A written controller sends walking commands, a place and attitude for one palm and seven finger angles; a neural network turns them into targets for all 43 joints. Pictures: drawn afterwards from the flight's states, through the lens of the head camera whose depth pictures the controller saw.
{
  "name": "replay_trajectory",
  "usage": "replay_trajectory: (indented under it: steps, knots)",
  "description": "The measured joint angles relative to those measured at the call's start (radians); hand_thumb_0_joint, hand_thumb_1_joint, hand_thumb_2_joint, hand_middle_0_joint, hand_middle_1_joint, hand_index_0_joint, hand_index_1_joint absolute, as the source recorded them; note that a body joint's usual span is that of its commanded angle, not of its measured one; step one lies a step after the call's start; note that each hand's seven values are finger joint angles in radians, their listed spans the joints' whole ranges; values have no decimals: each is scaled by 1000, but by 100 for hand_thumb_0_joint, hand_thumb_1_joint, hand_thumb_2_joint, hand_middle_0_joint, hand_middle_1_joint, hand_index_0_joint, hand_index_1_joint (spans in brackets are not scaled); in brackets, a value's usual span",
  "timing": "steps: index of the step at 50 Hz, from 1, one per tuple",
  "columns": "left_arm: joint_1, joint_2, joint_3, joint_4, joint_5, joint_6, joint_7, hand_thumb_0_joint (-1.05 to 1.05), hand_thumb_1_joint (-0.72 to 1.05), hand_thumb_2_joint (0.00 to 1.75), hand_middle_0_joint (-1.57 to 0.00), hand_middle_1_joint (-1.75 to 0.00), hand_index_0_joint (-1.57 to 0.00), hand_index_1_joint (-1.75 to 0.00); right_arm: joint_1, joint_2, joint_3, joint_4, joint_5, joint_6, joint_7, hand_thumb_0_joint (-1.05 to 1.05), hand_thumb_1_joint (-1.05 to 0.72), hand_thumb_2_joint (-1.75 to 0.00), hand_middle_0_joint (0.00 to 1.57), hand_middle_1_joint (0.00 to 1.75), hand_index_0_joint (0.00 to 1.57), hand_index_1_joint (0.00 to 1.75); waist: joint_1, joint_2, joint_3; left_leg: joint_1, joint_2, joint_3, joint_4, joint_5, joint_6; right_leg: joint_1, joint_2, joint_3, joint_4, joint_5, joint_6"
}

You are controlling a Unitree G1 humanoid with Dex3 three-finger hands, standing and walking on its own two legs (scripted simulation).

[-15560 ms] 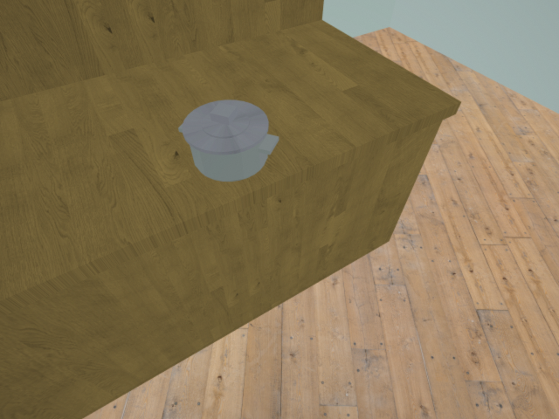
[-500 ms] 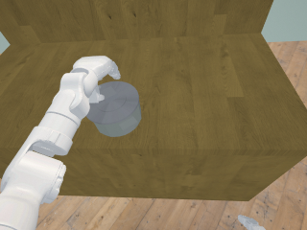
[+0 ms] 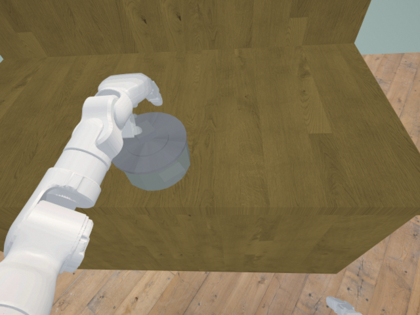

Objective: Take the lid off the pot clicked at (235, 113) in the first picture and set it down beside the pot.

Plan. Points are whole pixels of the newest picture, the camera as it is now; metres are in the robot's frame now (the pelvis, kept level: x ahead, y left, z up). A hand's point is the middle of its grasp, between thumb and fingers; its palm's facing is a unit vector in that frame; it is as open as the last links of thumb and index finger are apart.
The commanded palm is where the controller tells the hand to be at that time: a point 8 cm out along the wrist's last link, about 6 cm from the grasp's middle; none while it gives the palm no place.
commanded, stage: move the open hand above the knob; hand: left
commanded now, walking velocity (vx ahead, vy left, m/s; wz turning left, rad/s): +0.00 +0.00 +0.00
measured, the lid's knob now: (144, 132) +0.48 +0.14 +0.07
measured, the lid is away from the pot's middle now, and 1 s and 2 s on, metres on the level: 0.00 0.00 0.00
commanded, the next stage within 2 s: lower the open fingers around the knob in 0.28 s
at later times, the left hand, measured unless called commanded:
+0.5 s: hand (127, 122) +0.45 +0.15 +0.14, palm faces -0.29 -0.03 -0.96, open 10.0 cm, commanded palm +0.44 +0.15 +0.19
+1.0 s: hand (135, 132) +0.45 +0.14 +0.10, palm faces -0.34 -0.04 -0.94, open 10.0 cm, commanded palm +0.44 +0.15 +0.16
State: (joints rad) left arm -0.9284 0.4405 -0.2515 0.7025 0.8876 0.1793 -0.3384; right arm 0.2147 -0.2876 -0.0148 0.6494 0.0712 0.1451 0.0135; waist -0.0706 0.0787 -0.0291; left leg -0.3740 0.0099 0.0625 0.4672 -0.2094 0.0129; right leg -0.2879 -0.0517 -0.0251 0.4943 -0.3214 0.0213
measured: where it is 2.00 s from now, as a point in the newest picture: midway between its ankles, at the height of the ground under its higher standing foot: outside the picture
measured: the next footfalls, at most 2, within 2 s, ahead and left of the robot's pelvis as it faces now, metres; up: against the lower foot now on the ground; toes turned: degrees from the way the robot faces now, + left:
none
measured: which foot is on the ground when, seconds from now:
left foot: down 0.00-1.00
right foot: down 0.00-1.00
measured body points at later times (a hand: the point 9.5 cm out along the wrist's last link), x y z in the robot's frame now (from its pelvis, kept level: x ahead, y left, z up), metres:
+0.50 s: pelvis -0.01 +0.00 +0.00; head +0.03 -0.03 +0.45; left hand +0.45 +0.15 +0.19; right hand +0.11 -0.25 -0.13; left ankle +0.01 +0.12 -0.74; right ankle -0.05 -0.13 -0.74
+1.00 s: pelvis -0.01 +0.01 +0.00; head +0.03 -0.02 +0.45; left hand +0.47 +0.14 +0.15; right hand +0.06 -0.26 -0.14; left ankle +0.01 +0.12 -0.74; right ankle -0.05 -0.13 -0.74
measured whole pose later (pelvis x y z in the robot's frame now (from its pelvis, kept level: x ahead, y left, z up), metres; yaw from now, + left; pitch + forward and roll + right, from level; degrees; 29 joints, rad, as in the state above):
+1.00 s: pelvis -0.01 +0.01 +0.00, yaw -1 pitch +7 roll +0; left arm -0.90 0.43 -0.24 0.84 0.90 0.13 -0.28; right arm 0.26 -0.28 -0.02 0.67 0.07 0.14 0.00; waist -0.09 0.07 -0.04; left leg -0.40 0.02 0.07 0.48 -0.21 0.02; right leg -0.31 -0.05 -0.01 0.49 -0.30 0.03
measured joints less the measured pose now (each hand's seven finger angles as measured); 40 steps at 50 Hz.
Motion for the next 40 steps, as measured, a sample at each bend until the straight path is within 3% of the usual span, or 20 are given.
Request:
replay_trajectory:
  steps: [19, 26, 40]
  knots:
    - [5, 2, -13, -24, -4, -5, -7, 0, -27, 140, -84, -8, -84, -8, -30, 13, 13, -14, 2, 4, 1, 0, -90, -90, 20, 30, 20, 30, 13, -5, -6, -1, -6, -9, 5, 5, 4, 7, -5, -8, -2, 5, 4]
    - [8, -13, -34, -7, -9, 26, -15, 0, -27, 140, -84, -8, -84, -8, -19, 9, 13, -5, 5, 12, 7, 0, -90, -90, 20, 30, 20, 30, 13, -3, -4, -1, -8, -11, 7, 9, 7, 7, -7, -10, 1, 8, 6]
    - [-19, -24, -14, 109, 6, -37, 24, 0, -27, 140, -84, -8, -84, -8, 21, 11, 6, 15, -3, -7, -16, 0, -90, -90, 20, 30, 20, 30, -9, -12, 0, -17, -2, 2, 3, 16, 7, -18, -2, 4, 2, 18, 5]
